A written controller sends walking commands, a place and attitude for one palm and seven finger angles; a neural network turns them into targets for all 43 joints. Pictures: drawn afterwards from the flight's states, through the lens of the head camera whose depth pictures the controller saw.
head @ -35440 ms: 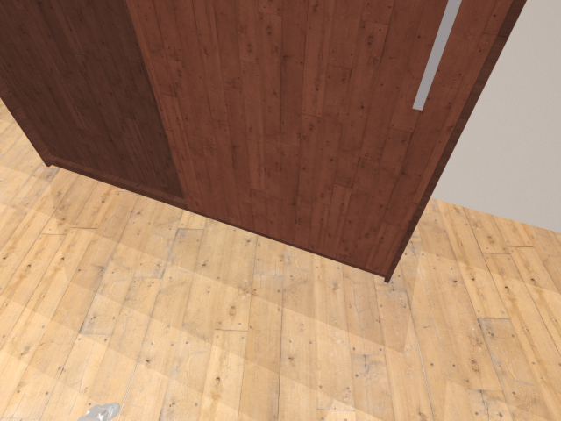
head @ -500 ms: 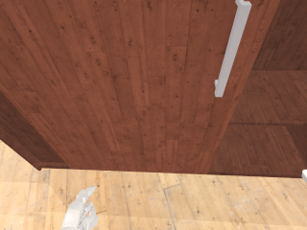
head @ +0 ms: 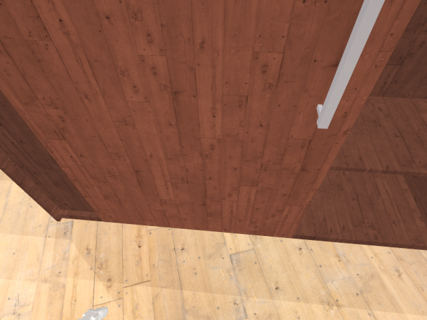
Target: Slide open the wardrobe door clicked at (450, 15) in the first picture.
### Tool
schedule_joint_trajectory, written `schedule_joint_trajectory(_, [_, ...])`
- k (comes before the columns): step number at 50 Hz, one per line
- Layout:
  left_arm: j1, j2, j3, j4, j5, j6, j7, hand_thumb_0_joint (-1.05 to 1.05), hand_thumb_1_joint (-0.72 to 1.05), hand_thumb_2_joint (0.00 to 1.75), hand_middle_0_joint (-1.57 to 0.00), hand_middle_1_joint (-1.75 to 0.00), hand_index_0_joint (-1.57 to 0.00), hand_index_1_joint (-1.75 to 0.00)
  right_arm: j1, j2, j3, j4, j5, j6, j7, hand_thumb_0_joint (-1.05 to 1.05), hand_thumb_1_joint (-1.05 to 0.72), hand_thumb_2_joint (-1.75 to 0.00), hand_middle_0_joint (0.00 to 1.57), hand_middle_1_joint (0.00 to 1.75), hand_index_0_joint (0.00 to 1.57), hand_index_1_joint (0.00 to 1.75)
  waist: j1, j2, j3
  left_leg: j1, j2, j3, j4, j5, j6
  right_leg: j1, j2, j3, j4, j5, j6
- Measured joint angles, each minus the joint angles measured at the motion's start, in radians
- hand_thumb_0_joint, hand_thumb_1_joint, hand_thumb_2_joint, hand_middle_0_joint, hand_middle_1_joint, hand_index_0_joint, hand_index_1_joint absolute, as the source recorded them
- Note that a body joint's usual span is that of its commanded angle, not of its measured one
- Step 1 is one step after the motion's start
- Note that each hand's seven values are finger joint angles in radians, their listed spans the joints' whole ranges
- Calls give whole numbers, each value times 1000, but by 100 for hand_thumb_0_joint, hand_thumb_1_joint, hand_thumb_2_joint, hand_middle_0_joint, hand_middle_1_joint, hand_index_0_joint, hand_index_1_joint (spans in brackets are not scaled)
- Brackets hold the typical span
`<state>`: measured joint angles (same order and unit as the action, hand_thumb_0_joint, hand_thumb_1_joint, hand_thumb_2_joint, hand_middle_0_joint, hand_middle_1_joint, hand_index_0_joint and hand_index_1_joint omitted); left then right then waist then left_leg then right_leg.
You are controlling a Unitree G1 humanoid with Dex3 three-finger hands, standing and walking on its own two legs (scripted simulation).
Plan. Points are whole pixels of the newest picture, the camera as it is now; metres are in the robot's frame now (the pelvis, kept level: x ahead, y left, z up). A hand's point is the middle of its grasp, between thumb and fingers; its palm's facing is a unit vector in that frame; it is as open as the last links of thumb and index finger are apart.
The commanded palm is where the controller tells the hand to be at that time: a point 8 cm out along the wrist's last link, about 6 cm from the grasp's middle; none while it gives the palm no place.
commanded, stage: let the arm hang, fingers relaxed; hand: right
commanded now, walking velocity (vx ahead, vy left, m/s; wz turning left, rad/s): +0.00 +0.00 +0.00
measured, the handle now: (341, 66) +0.55 -0.20 +0.19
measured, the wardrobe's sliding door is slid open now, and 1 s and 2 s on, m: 0.65 0.65 0.65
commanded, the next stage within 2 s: look to check the result in 0.82 s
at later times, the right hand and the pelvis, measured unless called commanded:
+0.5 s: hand out of the picture +0.04 -0.21 -0.15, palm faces +0.00 +0.96 -0.26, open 7.4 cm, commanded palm none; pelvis +0.01 +0.00 +0.01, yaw +1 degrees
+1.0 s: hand out of the picture +0.04 -0.18 -0.16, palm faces -0.01 +0.98 -0.21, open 7.4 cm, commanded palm none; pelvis +0.02 +0.00 +0.02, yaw +1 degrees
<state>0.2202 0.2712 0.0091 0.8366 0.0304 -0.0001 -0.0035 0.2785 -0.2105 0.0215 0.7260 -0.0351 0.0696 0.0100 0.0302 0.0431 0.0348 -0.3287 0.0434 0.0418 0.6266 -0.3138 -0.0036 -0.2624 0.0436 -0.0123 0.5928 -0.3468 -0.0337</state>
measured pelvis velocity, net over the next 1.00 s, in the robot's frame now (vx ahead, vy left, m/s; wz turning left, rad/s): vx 0.02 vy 0.00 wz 0.02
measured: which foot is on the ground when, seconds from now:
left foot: down 0.00-1.00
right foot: down 0.00-1.00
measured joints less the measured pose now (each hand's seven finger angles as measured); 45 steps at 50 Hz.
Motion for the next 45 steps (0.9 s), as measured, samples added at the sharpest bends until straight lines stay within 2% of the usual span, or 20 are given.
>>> schedule_joint_trajectory(2, [30, -14, -7, 39, 1, 7, 5, 1, 90, 90, -20, -30, -20, -30, 1, 19, -14, 70, 13, -7, -19, 0, -94, -89, 21, 30, 21, 30, -8, 21, 19, 20, -10, 10, -34, 19, 4, 11, -10, 9, -18, 13, 5])
schedule_joint_trajectory(5, [65, -32, -15, 95, 0, 18, 11, 1, 90, 90, -20, -30, -20, -30, -5, -6, -23, 144, 13, -22, -22, -1, -98, -89, 21, 30, 21, 30, -25, 27, 34, 47, -25, 24, -91, 51, 13, 21, -24, 21, -45, 32, 12])
schedule_joint_trajectory(8, [85, -43, -13, 134, -1, 24, 16, 1, 90, 90, -20, -30, -20, -30, -2, -22, -24, 211, 16, -29, -19, -1, -97, -89, 21, 30, 21, 30, -29, 8, 32, 67, -34, 29, -134, 74, 16, 29, -32, 26, -64, 42, 14])
schedule_joint_trajectory(20, [76, -94, -20, 209, -9, 4, 18, 1, 90, 90, -20, -30, -20, -30, -19, -31, -30, 345, 22, -55, -28, 0, -92, -89, 20, 30, 20, 30, -32, -64, 0, 104, -27, 7, -193, 95, 3, 82, -23, 5, -144, 68, 4])
schedule_joint_trajectory(34, [18, -94, -15, 252, -9, -11, 28, 1, 91, 90, -20, -30, -20, -30, -85, 34, -19, 362, 21, -69, -31, 0, -91, -89, 20, 30, 20, 30, -29, -40, -5, 138, -21, -10, -201, 88, -2, 139, -15, -11, -191, 77, 1])
schedule_joint_trajectory(45, [24, -99, -13, 272, -10, -10, 31, 1, 90, 90, -20, -30, -20, -30, -73, 30, -27, 382, 21, -69, -32, 0, -91, -89, 20, 30, 20, 30, -28, -37, 13, 149, -26, -7, -221, 93, 1, 148, -20, -8, -206, 80, 5])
